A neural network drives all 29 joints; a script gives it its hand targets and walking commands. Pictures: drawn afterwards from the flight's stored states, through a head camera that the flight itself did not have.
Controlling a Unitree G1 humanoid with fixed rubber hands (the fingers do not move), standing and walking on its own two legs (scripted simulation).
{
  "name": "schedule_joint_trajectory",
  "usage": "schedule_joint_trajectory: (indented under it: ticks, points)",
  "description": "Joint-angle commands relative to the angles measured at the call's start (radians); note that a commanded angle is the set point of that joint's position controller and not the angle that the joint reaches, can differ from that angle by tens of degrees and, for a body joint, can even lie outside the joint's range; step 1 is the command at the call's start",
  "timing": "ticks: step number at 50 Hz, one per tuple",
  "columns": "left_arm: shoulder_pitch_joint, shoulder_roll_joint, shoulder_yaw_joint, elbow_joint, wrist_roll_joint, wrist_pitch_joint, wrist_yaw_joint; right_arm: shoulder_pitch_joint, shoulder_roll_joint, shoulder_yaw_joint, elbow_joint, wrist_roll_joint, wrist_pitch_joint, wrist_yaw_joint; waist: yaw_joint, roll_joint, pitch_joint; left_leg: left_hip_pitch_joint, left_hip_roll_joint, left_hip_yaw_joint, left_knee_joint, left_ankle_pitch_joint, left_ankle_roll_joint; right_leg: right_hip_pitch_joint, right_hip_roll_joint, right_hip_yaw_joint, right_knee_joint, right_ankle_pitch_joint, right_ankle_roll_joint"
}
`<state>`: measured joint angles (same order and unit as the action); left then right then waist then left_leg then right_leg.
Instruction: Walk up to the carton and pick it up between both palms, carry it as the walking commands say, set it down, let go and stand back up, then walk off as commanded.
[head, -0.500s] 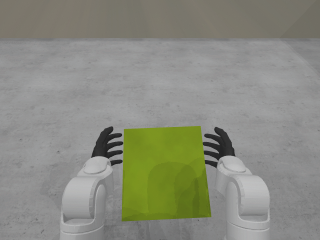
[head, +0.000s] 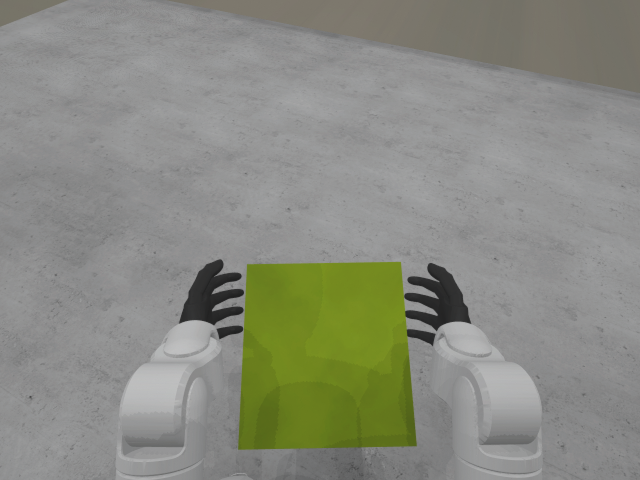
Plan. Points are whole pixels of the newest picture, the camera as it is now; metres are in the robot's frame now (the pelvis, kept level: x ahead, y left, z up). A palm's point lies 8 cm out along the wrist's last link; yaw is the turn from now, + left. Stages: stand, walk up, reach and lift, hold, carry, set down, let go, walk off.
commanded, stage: carry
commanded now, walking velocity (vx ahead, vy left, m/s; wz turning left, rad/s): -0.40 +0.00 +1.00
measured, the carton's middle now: (325, 351) +0.30 -0.03 -0.01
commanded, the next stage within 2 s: none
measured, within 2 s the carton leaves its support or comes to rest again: neither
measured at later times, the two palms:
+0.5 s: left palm out of the picture -0.03 +0.23 +0.10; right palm out of the picture +0.09 -0.01 +0.08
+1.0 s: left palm out of the picture -0.17 +0.21 +0.11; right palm out of the picture -0.04 -0.02 +0.10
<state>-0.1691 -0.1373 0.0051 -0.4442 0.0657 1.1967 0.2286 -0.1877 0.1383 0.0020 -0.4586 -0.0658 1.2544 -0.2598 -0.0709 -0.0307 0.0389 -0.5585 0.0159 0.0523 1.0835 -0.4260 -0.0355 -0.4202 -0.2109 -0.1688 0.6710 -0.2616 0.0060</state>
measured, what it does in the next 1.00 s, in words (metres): walks backwards, turning left: left foot, then right foot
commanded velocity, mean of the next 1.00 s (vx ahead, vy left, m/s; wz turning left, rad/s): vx -0.09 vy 0.00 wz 0.22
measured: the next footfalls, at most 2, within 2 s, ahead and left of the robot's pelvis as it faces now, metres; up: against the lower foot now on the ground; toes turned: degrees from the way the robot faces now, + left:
left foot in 0.10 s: -0.04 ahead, +0.19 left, +0.00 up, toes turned +12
right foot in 0.38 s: -0.10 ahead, -0.08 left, +0.00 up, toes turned +16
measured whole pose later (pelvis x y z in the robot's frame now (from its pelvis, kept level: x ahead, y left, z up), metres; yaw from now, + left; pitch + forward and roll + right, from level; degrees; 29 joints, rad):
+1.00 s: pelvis -0.34 -0.03 +0.00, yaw +26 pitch +2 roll +0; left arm -0.21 -0.14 0.03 -0.30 0.07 1.26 0.25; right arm -0.21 0.14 -0.01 -0.31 -0.10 1.25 -0.23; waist 0.03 0.04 -0.09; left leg -0.39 0.05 0.09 0.54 -0.18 0.01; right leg -0.31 -0.05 -0.09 0.57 -0.29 0.01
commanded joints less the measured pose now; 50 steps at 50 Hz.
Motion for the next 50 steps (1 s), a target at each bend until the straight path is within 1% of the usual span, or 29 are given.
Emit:
schedule_joint_trajectory:
  ticks: [1, 2, 4, 5, 6, 7, 8, 11, 16, 18, 19, 20, 21, 22, 23, 25, 28, 31, 32, 33, 34, 35, 37, 39, 44, 46, 47, 49, 50]
  points:
    - [-0.254, -0.946, -0.464, -0.075, -0.269, -0.019, -0.191, -0.417, 0.979, 0.596, -0.121, 0.382, -0.042, 0.253, 0.07, -0.249, -0.368, 0.1, -0.021, 0.113, -0.245, -0.041, -0.002, 0.263, -0.187, 0.019, -0.078, 0.618, -0.08]
    - [-0.234, -0.937, -0.455, -0.053, -0.256, -0.013, -0.184, -0.404, 0.975, 0.593, -0.094, 0.384, -0.033, 0.256, 0.071, -0.259, -0.379, 0.133, -0.02, 0.107, -0.338, -0.047, 0.002, 0.272, -0.193, 0.016, -0.043, 0.617, -0.067]
    - [-0.229, -0.925, -0.439, -0.013, -0.239, -0.001, -0.176, -0.37, 0.978, 0.576, -0.028, 0.381, -0.021, 0.267, 0.047, -0.086, -0.358, 0.265, 0.013, 0.019, -0.632, 0.201, -0.01, 0.145, -0.148, -0.028, 0.089, 0.421, 0.0]
    - [-0.232, -0.924, -0.432, 0.005, -0.229, 0.004, -0.176, -0.368, 0.966, 0.56, 0.009, 0.377, -0.018, 0.272, 0.055, 0.129, -0.345, 0.418, 0.194, -0.217, -0.656, 0.629, 0.024, -0.097, -0.074, -0.02, 0.218, -0.136, 0.035]
    - [-0.262, -0.948, -0.457, -0.002, -0.244, 0.004, -0.185, -0.375, 0.939, 0.54, 0.036, 0.357, -0.022, 0.273, 0.073, 0.424, -0.307, 0.445, 0.434, -0.571, -0.572, 1.278, 0.126, -0.327, 0.054, 0.014, 0.415, -0.461, 0.091]
    - [-0.328, -1.002, -0.502, -0.024, -0.274, -0.008, -0.194, -0.4, 0.979, 0.526, 0.0, 0.356, -0.031, 0.281, 0.065, 0.392, -0.349, 0.419, 0.399, -0.535, -0.551, 1.327, 0.169, -0.293, 0.063, 0.148, 0.52, -0.444, 0.088]
    - [-0.371, -1.016, -0.534, -0.035, -0.297, -0.012, -0.202, -0.38, 1.001, 0.504, 0.009, 0.334, -0.037, 0.285, 0.065, 0.369, -0.381, 0.354, 0.331, -0.444, -0.577, 1.053, 0.148, -0.258, 0.066, 0.175, 0.569, -0.337, 0.079]
    - [-0.466, -1.107, -0.611, -0.106, -0.384, -0.032, -0.229, -0.407, 1.021, 0.473, -0.078, 0.306, -0.085, 0.278, 0.069, 0.266, -0.399, 0.28, 0.163, -0.223, -0.576, 0.541, 0.081, -0.154, 0.089, 0.132, 0.532, -0.106, 0.073]
    - [-0.422, -1.089, -0.633, -0.084, -0.434, -0.023, -0.249, -0.371, 0.981, 0.468, -0.128, 0.248, -0.109, 0.234, 0.05, 0.235, -0.436, 0.282, 0.205, -0.38, -0.764, 0.145, 0.102, 0.009, 0.176, 0.119, 0.197, -0.195, 0.057]
    - [-0.367, -1.068, -0.61, -0.048, -0.424, -0.009, -0.253, -0.361, 0.975, 0.484, -0.13, 0.241, -0.101, 0.222, 0.064, 0.25, -0.46, 0.254, 0.169, -0.327, -0.782, 0.089, 0.051, 0.169, 0.197, 0.085, -0.066, -0.224, 0.036]
    - [-0.353, -1.06, -0.594, -0.036, -0.416, -0.004, -0.255, -0.358, 0.976, 0.495, -0.126, 0.245, -0.093, 0.219, 0.08, 0.179, -0.457, 0.212, 0.096, -0.248, -0.703, 0.036, 0.011, 0.265, 0.177, 0.105, -0.285, -0.182, 0.019]
    - [-0.346, -1.04, -0.573, -0.022, -0.401, 0.0, -0.257, -0.346, 0.971, 0.506, -0.119, 0.244, -0.082, 0.219, 0.089, -0.104, -0.409, 0.075, -0.054, -0.093, -0.454, 0.025, -0.043, 0.277, -0.033, 0.376, -0.457, -0.266, -0.063]
    - [-0.327, -1.052, -0.55, -0.019, -0.375, -0.005, -0.259, -0.403, 0.975, 0.542, -0.16, 0.267, -0.074, 0.228, 0.076, -0.389, -0.342, -0.009, -0.109, 0.036, -0.027, -0.168, -0.034, 0.085, -0.327, 0.601, -0.444, -0.019, -0.211]
    - [-0.312, -1.041, -0.538, -0.043, -0.366, 0.003, -0.261, -0.402, 1.016, 0.542, -0.124, 0.28, -0.071, 0.228, 0.069, -0.22, -0.291, -0.011, -0.017, -0.075, 0.141, -0.095, 0.006, 0.038, -0.255, 0.453, -0.41, 0.146, -0.197]
    - [-0.333, -1.033, -0.532, -0.051, -0.363, 0.003, -0.266, -0.415, 1.035, 0.554, -0.119, 0.301, -0.07, 0.231, 0.068, -0.126, -0.316, 0.047, -0.01, -0.079, 0.173, -0.014, 0.031, 0.033, -0.173, 0.297, -0.358, 0.175, -0.161]
    - [-0.361, -1.046, -0.513, -0.049, -0.346, -0.002, -0.264, -0.459, 1.057, 0.576, -0.131, 0.331, -0.073, 0.243, 0.056, -0.16, -0.348, 0.095, -0.005, -0.024, 0.043, 0.06, 0.046, 0.089, -0.073, 0.13, -0.26, 0.207, -0.093]
    - [-0.35, -1.001, -0.487, -0.063, -0.325, -0.001, -0.241, -0.482, 1.033, 0.577, -0.117, 0.354, -0.058, 0.237, 0.08, -0.207, -0.376, 0.117, -0.042, 0.066, -0.266, -0.046, 0.031, 0.206, -0.078, 0.185, -0.235, 0.259, -0.099]
    - [-0.291, -0.95, -0.459, -0.014, -0.285, 0.014, -0.216, -0.413, 1.018, 0.56, -0.03, 0.353, -0.031, 0.239, 0.075, -0.149, -0.43, 0.278, -0.037, 0.098, -0.672, 0.105, 0.02, 0.25, -0.068, 0.187, -0.139, 0.334, -0.057]
    - [-0.277, -0.942, -0.452, 0.013, -0.273, 0.019, -0.21, -0.399, 1.013, 0.549, 0.004, 0.349, -0.023, 0.244, 0.078, -0.073, -0.435, 0.388, 0.058, -0.006, -0.725, 0.154, 0.011, 0.164, -0.048, 0.172, -0.083, 0.278, -0.018]
    - [-0.255, -0.934, -0.443, 0.047, -0.259, 0.023, -0.204, -0.381, 0.991, 0.537, 0.043, 0.345, -0.017, 0.251, 0.084, 0.074, -0.413, 0.495, 0.231, -0.182, -0.746, 0.398, 0.009, 0.005, -0.012, 0.147, -0.008, 0.08, 0.025]
    - [-0.346, -0.953, -0.49, -0.015, -0.288, 0.028, -0.212, -0.379, 0.992, 0.506, 0.069, 0.335, -0.027, 0.255, 0.068, 0.339, -0.335, 0.459, 0.386, -0.376, -0.729, 0.694, 0.082, -0.158, 0.086, 0.035, 0.077, -0.172, 0.087]
    - [-0.393, -0.982, -0.503, -0.011, -0.298, 0.027, -0.211, -0.387, 1.021, 0.492, 0.064, 0.333, -0.026, 0.259, 0.072, 0.277, -0.321, 0.419, 0.351, -0.315, -0.712, 0.771, 0.099, -0.109, 0.068, 0.102, 0.216, -0.234, 0.083]
    - [-0.461, -1.021, -0.537, -0.032, -0.329, 0.019, -0.216, -0.382, 1.05, 0.475, 0.074, 0.313, -0.034, 0.267, 0.076, 0.188, -0.316, 0.325, 0.292, -0.205, -0.721, 0.44, 0.129, -0.087, 0.076, 0.126, 0.314, -0.158, 0.066]
    - [-0.515, -1.04, -0.552, -0.038, -0.357, 0.019, -0.226, -0.403, 1.042, 0.45, 0.06, 0.295, -0.043, 0.261, 0.071, 0.197, -0.307, 0.286, 0.249, -0.154, -0.746, 0.217, 0.135, -0.091, 0.096, 0.114, 0.316, -0.118, 0.059]
    - [-0.516, -1.043, -0.566, -0.04, -0.395, 0.024, -0.23, -0.391, 1.026, 0.436, 0.028, 0.267, -0.054, 0.233, 0.064, 0.195, -0.383, 0.368, 0.241, -0.173, -0.723, 0.269, 0.16, 0.014, 0.16, 0.084, 0.047, -0.157, 0.047]
    - [-0.479, -1.032, -0.551, -0.024, -0.39, 0.03, -0.231, -0.365, 1.014, 0.439, 0.038, 0.26, -0.049, 0.225, 0.08, 0.166, -0.416, 0.369, 0.203, -0.137, -0.674, 0.258, 0.138, 0.145, 0.168, 0.048, -0.218, -0.033, 0.041]
    - [-0.471, -1.027, -0.541, -0.019, -0.386, 0.032, -0.231, -0.353, 1.012, 0.441, 0.048, 0.26, -0.047, 0.223, 0.079, 0.145, -0.443, 0.336, 0.183, -0.134, -0.659, 0.257, 0.11, 0.241, 0.125, 0.088, -0.254, 0.017, 0.033]
    - [-0.475, -1.019, -0.518, 0.007, -0.367, 0.021, -0.235, -0.39, 1.021, 0.482, 0.021, 0.272, -0.042, 0.226, 0.062, -0.1, -0.401, 0.305, 0.093, -0.036, -0.597, 0.258, 0.048, 0.175, -0.018, 0.276, -0.286, 0.128, -0.014]
    - [-0.476, -1.029, -0.515, 0.001, -0.36, 0.019, -0.234, -0.422, 1.031, 0.496, 0.008, 0.286, -0.041, 0.23, 0.06, -0.105, -0.386, 0.333, 0.082, -0.006, -0.577, 0.252, 0.047, 0.123, -0.015, 0.244, -0.289, 0.122, -0.025]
